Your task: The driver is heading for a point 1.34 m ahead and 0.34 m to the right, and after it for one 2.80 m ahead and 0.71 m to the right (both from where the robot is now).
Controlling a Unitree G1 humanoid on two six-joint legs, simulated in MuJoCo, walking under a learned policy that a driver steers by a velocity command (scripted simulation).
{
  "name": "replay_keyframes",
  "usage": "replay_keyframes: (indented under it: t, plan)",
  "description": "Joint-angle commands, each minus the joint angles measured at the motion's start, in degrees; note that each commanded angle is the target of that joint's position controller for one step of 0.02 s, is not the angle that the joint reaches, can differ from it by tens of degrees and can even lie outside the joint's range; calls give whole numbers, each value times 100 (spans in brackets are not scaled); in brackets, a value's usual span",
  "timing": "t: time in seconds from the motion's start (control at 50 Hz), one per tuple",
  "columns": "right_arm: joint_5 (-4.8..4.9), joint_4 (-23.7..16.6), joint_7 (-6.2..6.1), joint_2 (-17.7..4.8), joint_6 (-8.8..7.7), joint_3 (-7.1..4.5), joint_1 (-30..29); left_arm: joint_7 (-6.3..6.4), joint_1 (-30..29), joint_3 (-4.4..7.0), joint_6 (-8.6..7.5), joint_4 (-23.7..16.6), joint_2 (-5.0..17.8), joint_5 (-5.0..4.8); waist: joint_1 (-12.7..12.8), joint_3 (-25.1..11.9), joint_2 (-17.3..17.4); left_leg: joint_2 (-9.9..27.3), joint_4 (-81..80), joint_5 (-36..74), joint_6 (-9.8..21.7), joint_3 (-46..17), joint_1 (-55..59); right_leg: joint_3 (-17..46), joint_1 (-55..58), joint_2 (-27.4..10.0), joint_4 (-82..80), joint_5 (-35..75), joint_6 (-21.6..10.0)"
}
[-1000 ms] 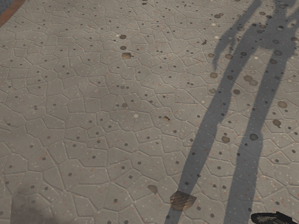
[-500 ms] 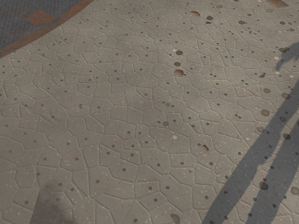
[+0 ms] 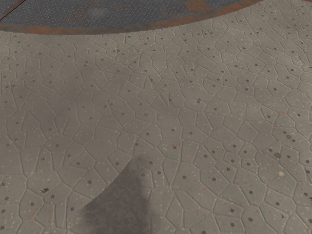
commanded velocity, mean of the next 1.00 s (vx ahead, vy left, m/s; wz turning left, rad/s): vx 0.00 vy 0.00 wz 0.10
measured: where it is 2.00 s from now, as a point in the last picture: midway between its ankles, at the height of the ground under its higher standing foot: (148, 226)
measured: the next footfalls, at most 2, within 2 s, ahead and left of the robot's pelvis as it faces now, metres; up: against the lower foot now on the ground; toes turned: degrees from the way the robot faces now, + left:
right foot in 0.36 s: +0.04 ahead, -0.11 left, +0.00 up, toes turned +3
left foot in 1.36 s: +0.10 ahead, +0.13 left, +0.00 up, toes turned +7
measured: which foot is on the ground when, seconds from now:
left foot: down 0.00-1.00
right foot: down 0.00-0.00, up 0.02-0.34, down 0.36-1.00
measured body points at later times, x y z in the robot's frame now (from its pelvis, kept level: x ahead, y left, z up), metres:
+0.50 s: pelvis +0.00 +0.00 +0.01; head +0.00 -0.02 +0.46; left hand +0.08 +0.26 -0.11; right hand +0.11 -0.24 -0.12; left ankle -0.02 +0.10 -0.73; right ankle +0.00 -0.11 -0.73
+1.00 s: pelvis +0.00 -0.02 +0.02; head +0.01 -0.03 +0.47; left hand +0.02 +0.23 -0.13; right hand +0.03 -0.26 -0.14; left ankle -0.02 +0.10 -0.73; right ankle +0.00 -0.11 -0.73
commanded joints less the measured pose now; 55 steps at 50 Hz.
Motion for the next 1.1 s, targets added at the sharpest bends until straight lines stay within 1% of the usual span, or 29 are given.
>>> replay_keyframes:
  t: [0.02, 0.04, 0.06, 0.08, 0.1, 0.12, 0.14, 0.16, 0.18, 0.22, 0.26, 0.3, 0.32, 0.34, 0.36, 0.38, 0.4, 0.42, 0.44, 0.46, 0.48, 0.5, 0.54, 0.66, 0.84, 1.04, 1.06, 1.08, 1.1]
  plan:
    - [-36, -247, -163, -1648, -214, -364, 716, 17, 86, 0, 65, -622, 77, 36, -366, -800, 1746, 2512, -1228, 3444, 1073, -2812, 1413, 333, -1718, 462, 1601, -1756, 127]
    - [32, -131, -201, -1257, -233, -319, 994, 72, -186, 82, 167, -539, 459, 43, -712, -943, 1048, 2363, -984, 3806, 1479, -2300, 1254, 979, -1429, 236, 2193, -1721, 151]
    - [26, -97, -224, -870, -240, -152, 626, 44, -179, 94, 206, -467, 424, -52, -438, -586, 1010, 1956, -1014, 3672, 1384, -1789, 957, 1092, -1406, 255, 2339, -1372, 134]
    - [7, -112, -250, -658, -224, -74, 201, 21, -64, 112, 193, -328, 457, -84, -233, -363, 964, 1546, -1130, 3276, 1121, -1377, 698, 1140, -1279, 225, 2162, -941, 133]
    - [11, -122, -298, -641, -233, -58, 1, 4, 42, 160, 187, -237, 564, -26, -151, -303, 1141, 1279, -1123, 3388, 975, -1152, 696, 1037, -1226, 294, 2139, -624, 143]
    - [12, -91, -324, -573, -245, -31, 10, -14, 232, 171, 183, -100, 599, 25, -130, -440, 1131, 1156, -1058, 3820, 972, -981, 714, 985, -1026, 368, 2197, -467, 168]
    - [10, -52, -323, -529, -257, -4, 57, -31, 303, 160, 189, -38, 552, 17, -118, -559, 963, 1146, -1034, 3892, 978, -915, 716, 977, -874, 423, 2176, -413, 178]
    - [10, -12, -319, -502, -275, 10, 96, -44, 299, 134, 199, -11, 461, -10, -134, -603, 841, 1162, -1049, 3720, 984, -907, 715, 983, -772, 439, 2021, -394, 181]
    - [4, 40, -314, -497, -293, 19, 142, -47, 230, 102, 215, -12, 361, -28, -174, -565, 805, 1172, -1084, 3397, 989, -943, 698, 990, -709, 444, 1760, -391, 173]
    - [-18, 152, -306, -505, -306, 27, 212, -30, 67, 40, 247, -15, 206, -17, -272, -415, 890, 1166, -1113, 2706, 993, -1050, 569, 987, -499, 469, 1127, -414, 115]
    - [-52, 260, -299, -534, -305, 25, 281, 8, -7, 17, 259, 10, 175, -12, -347, -334, 971, 1197, -1070, 2322, 1035, -1218, 420, 956, -242, 555, 613, -515, 37]
    - [-55, 357, -304, -540, -307, 32, 282, 57, 46, 1, 231, 73, 150, -37, -314, -350, 900, 1230, -965, 2202, 1031, -1395, 298, 940, 103, 625, 23, -357, -48]
    - [-22, 387, -321, -518, -308, 48, 180, 81, 165, -24, 193, 141, 75, -34, -175, -378, 761, 1157, -845, 2059, 927, -1392, 170, 904, 468, 653, -594, 88, -101]
    - [18, 423, -343, -444, -325, 81, 138, 106, 255, -57, 120, 192, 34, 11, -49, -414, 532, 1078, -768, 1753, 704, -1396, -107, 1058, 1021, 531, -1374, 948, -153]
    - [12, 430, -349, -239, -370, 153, 245, 144, 296, -56, 17, 214, 204, 91, -123, -575, 152, 877, -622, 1242, 423, -1328, -390, 1704, 1537, -22, -1654, 1474, -220]
    - [19, 483, -317, -142, -384, 153, 661, 152, -28, 19, -38, 165, 673, 62, -584, -474, -554, 277, -640, 394, 252, -865, -368, 2243, 1282, -559, -1552, 2180, -453]
    - [-18, 675, -335, -171, -331, 171, 613, 91, -285, -3, -54, 183, 496, -39, -474, -475, -642, 184, -831, 217, 170, -703, 413, 2210, 496, -609, -1555, 1706, -615]
    - [-26, 772, -338, -293, -314, 142, 524, 49, -418, -69, -74, 171, 269, -20, -411, -287, -500, 227, -881, 438, 155, -773, 566, 2004, 310, -315, -1618, 1236, -465]
    - [-17, 847, -332, -385, -323, 108, 443, 51, -400, -78, -82, 216, 240, -15, -313, -209, -479, 274, -891, 668, 160, -811, 559, 1826, 360, -100, -1603, 1087, -339]
    - [-5, 903, -322, -426, -335, 89, 447, 76, -297, -83, -93, 303, 240, -18, -286, -209, -532, 327, -879, 840, 172, -841, 517, 1730, 464, 9, -1598, 1123, -290]
    - [-15, 975, -320, -411, -347, 89, 502, 103, -221, -83, -105, 383, 239, -46, -275, -226, -490, 367, -915, 906, 161, -866, 454, 1694, 580, 34, -1582, 1156, -283]
    - [-10, 1071, -334, -357, -369, 108, 555, 112, -193, -74, -105, 441, 246, -55, -264, -221, -369, 384, -961, 923, 144, -874, 348, 1673, 707, 50, -1549, 1203, -294]
    - [0, 1266, -368, -281, -392, 131, 622, 120, -205, -84, -107, 526, 192, -50, -238, -214, -108, 375, -1049, 862, 95, -872, 262, 1686, 818, 22, -1538, 1184, -338]
    - [6, 1753, -414, -247, -387, 147, 755, 138, -291, -96, -129, 874, 174, -42, -258, -151, 51, 406, -1147, 917, 45, -870, 338, 1704, 785, 32, -1635, 1107, -389]
    - [9, 2340, -466, -179, -383, 195, 919, 161, -225, -153, -156, 1430, 62, -52, -299, -112, 67, 480, -1172, 990, 46, -838, 484, 1701, 733, 78, -1734, 1150, -404]
    - [16, 2739, -508, 0, -385, 260, 1030, 191, 9, -227, -163, 1900, -117, -52, -301, -47, 40, 518, -1141, 1025, 42, -784, 488, 1687, 705, 124, -1738, 1248, -399]
    - [4, 2769, -508, 10, -378, 254, 1137, 183, 163, -177, -142, 1956, -7, -46, -260, -293, -67, 313, -931, 73, 104, -599, 463, 1713, 822, 224, -1806, -70, -476]
    - [-37, 2705, -481, -94, -351, 200, 1102, 166, 302, -66, -85, 1976, 268, -39, -184, -213, -325, 21, -430, -1284, 200, -356, 50, 1991, 771, 196, -1917, -1879, -678]
    - [-119, 2526, -419, -176, -329, 159, 776, 136, 624, 21, -36, 2024, 452, -20, 17, 152, -560, -105, 147, -2001, 244, -232, -826, 2678, 755, -200, -2336, -3315, -968]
